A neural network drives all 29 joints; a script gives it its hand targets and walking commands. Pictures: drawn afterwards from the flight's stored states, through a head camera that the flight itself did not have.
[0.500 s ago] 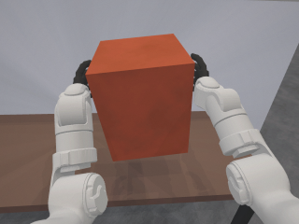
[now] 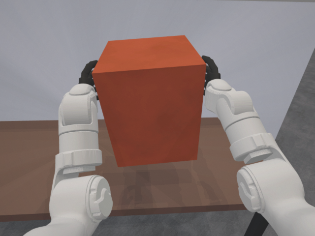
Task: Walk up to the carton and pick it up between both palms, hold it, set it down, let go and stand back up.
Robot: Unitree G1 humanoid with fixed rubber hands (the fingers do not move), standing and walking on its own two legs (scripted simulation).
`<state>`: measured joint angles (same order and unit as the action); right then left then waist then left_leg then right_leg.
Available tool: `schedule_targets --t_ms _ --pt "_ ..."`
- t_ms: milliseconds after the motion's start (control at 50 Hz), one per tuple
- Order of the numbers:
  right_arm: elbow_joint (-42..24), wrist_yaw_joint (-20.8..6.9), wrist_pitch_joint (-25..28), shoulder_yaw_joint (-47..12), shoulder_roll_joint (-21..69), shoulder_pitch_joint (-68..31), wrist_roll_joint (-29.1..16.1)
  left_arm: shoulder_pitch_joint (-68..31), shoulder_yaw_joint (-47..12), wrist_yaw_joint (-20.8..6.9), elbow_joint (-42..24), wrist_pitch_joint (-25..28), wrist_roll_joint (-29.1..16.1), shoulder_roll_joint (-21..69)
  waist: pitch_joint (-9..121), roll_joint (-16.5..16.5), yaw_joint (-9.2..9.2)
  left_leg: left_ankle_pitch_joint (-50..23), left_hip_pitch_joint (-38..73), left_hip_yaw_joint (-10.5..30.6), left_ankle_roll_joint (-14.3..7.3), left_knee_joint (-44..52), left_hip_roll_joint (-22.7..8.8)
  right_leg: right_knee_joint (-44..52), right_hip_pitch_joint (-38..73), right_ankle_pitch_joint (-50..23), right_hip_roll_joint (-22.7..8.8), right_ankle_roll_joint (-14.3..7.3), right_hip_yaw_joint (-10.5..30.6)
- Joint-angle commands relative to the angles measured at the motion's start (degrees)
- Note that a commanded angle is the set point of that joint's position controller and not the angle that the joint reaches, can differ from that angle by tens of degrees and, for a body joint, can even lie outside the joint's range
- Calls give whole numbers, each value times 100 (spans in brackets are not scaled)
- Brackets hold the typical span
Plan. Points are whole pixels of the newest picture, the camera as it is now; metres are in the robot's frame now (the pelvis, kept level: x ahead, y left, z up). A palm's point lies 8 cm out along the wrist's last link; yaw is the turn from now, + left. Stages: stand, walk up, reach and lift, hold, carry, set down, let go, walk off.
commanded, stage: hold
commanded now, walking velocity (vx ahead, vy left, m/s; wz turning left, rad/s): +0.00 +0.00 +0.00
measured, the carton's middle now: (152, 99) +0.39 +0.00 +0.26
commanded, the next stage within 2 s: none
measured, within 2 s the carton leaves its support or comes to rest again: neither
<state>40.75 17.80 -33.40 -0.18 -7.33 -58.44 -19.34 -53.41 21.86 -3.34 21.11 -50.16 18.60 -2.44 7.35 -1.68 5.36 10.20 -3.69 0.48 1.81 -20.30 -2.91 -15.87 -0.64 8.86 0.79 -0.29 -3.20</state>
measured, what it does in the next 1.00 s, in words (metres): stands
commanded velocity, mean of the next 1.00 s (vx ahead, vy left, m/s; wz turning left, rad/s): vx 0.00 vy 0.00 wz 0.00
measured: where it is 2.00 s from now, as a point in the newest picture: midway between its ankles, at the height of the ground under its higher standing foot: outside the picture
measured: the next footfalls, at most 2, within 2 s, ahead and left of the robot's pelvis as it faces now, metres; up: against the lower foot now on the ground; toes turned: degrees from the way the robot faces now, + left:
none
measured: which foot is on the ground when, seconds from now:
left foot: down 0.00-1.00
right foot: down 0.00-1.00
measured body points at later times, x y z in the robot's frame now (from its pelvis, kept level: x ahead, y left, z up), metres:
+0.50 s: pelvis +0.01 +0.00 +0.00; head -0.08 +0.03 +0.44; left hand +0.39 +0.16 +0.29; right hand +0.38 -0.14 +0.30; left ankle +0.02 +0.14 -0.75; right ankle +0.01 -0.11 -0.75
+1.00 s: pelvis +0.00 +0.00 +0.00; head -0.09 +0.02 +0.44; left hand +0.39 +0.15 +0.30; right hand +0.38 -0.14 +0.30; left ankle +0.02 +0.14 -0.75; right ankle +0.01 -0.11 -0.75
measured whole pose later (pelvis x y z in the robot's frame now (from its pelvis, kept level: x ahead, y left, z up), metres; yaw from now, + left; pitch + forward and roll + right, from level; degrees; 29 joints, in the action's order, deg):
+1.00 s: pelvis +0.00 +0.00 +0.00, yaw +0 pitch -6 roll -1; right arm 41.8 17.5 -34.1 -0.7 -8.0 -59.5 -19.7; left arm -54.9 22.7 -3.0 22.2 -50.7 19.0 -2.3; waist 7.3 -0.5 5.0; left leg 10.4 -3.8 0.2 1.5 -20.2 -2.7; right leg -15.4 -0.6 8.7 0.6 0.0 -2.8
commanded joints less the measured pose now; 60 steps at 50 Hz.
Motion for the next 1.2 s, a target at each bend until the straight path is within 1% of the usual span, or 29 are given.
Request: schedule_targets --t_ms 0,20,80,160,220,240,280,360,400,440,500,520,540,560,600,680,700,740,820,860,880,1000,1020,1040,1080,1100,1120,1160,1180 --pt "-1592 -872 234 -1189 3644 -5078 -703 -4188 -1991 -793 52 435 -982 3295 1229 369 -23 -529 -96 -260 11 328 543 133 203 -170 408 338 91" --pt "-1499 -879 258 -1074 3522 -5002 -717 -4181 -2183 -789 -129 437 -1029 3430 1413 592 26 -619 -169 -256 20 338 560 132 338 -261 417 297 78" --pt "-1347 -871 245 -1155 3455 -4732 -806 -4135 -2274 -707 -420 473 -1132 3473 1632 602 111 -1188 133 -214 142 216 512 44 506 -632 472 291 57" --pt "-1474 -845 206 -1391 3594 -4644 -890 -3851 -1955 -760 -167 424 -938 3163 1588 153 -29 -1058 144 -241 -12 221 603 178 545 -752 415 383 118" --pt "-1601 -810 230 -1317 3523 -4922 -919 -3859 -1962 -801 -9 372 -957 3209 1539 183 -11 -1062 204 -210 4 168 607 179 431 -649 465 358 171" --pt "-1910 -807 264 -1389 3720 -4979 -963 -4066 -2068 -790 -279 449 -1035 3292 1832 283 -136 -1171 180 -229 52 154 601 122 537 -784 446 377 185" --pt "-1970 -775 301 -1416 3632 -4885 -995 -3974 -2282 -737 -541 471 -1197 3480 1993 410 74 -1660 377 -185 128 44 599 108 643 -1202 456 366 142" --pt "-2132 -712 262 -1522 3643 -4798 -1018 -3870 -2407 -686 -743 463 -1226 3451 1873 450 51 -2088 515 -158 195 -94 596 63 658 -1465 501 359 126" --pt "-2125 -726 238 -1493 3488 -4792 -1001 -3740 -2407 -706 -626 400 -1186 3448 1604 251 124 -1674 294 -113 152 14 551 131 525 -1062 543 344 21" --pt "-2186 -711 225 -1643 3628 -4807 -992 -3636 -2417 -711 -650 354 -1147 3404 1612 325 -8 -1610 296 -202 153 36 597 65 584 -1012 446 351 111" --pt "-2124 -700 199 -1532 3570 -4683 -1063 -3614 -2440 -740 -652 284 -1076 3448 1520 488 89 -1619 310 -194 153 0 596 97 538 -1078 444 329 121" --pt "-1873 -723 120 -1457 3595 -4584 -984 -3725 -2301 -759 -630 283 -1026 3298 1403 293 144 -1396 419 -185 100 74 576 172 493 -928 431 360 103" --pt "-1921 -740 175 -1416 3491 -4631 -962 -3834 -2450 -765 -838 295 -1076 3508 1590 595 174 -1458 361 -217 189 108 581 117 468 -907 456 317 57" --pt "-1994 -752 135 -1517 3646 -4642 -1042 -3806 -2293 -780 -646 303 -1058 3319 1459 420 61 -1494 313 -197 168 103 587 112 561 -941 473 360 116" --pt "-1902 -766 144 -1481 3478 -4574 -1077 -3941 -2477 -764 -909 333 -1142 3373 1596 577 48 -1589 278 -166 212 96 554 49 512 -964 465 306 89" --pt "-2221 -749 204 -1450 3366 -4812 -1049 -3786 -2642 -711 -874 314 -1180 3582 1853 777 194 -1745 432 -190 261 22 564 52 660 -981 540 298 64" --pt "-2106 -781 174 -1456 3522 -4756 -1000 -3848 -2579 -697 -842 325 -1155 3441 1732 547 97 -1587 360 -153 239 29 560 58 626 -869 556 302 50" --pt "-1880 -857 211 -1323 3428 -4746 -902 -4048 -2548 -668 -695 368 -1153 3554 1484 589 84 -1108 26 -129 178 195 505 38 399 -502 488 251 8" --pt "-1951 -881 189 -1477 3708 -4794 -997 -4043 -2314 -651 -704 417 -1061 3426 1799 372 -54 -1365 383 -172 89 113 600 127 354 -793 445 331 44" --pt "-1986 -808 186 -1413 3496 -4938 -1042 -3802 -2219 -696 -405 331 -1044 3383 1711 373 -46 -1564 375 -170 112 24 596 139 397 -999 487 349 144" --pt "-1695 -807 164 -1520 3591 -5035 -944 -3949 -2070 -711 -171 334 -993 3366 1490 162 -18 -1314 186 -176 30 146 570 104 544 -746 515 338 117" --pt "-1478 -877 152 -1175 3551 -5027 -781 -4122 -1935 -801 65 414 -949 3232 1446 101 -45 -586 -25 -230 -40 336 610 230 315 -219 488 356 140" --pt "-1596 -865 239 -1206 3553 -5004 -715 -4028 -2040 -811 -47 444 -1038 3409 1591 168 59 -891 -2 -221 -2 293 591 134 463 -488 460 335 100" --pt "-1978 -854 295 -1343 3696 -5176 -829 -3869 -1999 -789 -6 435 -1009 3395 1725 264 -146 -1244 92 -253 16 195 629 143 556 -829 462 354 99" --pt "-2180 -768 368 -1433 3595 -5290 -893 -3896 -2107 -770 -153 445 -1149 3492 2022 298 69 -1650 404 -246 101 9 609 161 581 -1144 467 331 127" --pt "-1791 -755 270 -1277 3494 -5002 -882 -3998 -2205 -756 -221 450 -1121 3447 1795 410 139 -1577 394 -198 166 108 584 140 551 -1004 485 324 139" --pt "-2056 -749 299 -1335 3537 -4938 -887 -3857 -2189 -747 -525 458 -1102 3399 1975 396 62 -1672 485 -215 132 -29 617 118 623 -1191 491 345 123" --pt "-1830 -751 251 -1249 3601 -4705 -876 -4063 -2432 -731 -670 459 -1227 3462 1892 577 242 -1726 481 -190 236 -26 601 103 490 -1132 459 309 154" --pt "-1790 -750 232 -1332 3468 -4760 -943 -3929 -2367 -730 -523 442 -1169 3427 1793 540 150 -1695 363 -191 197 -9 581 93 476 -1105 490 313 120"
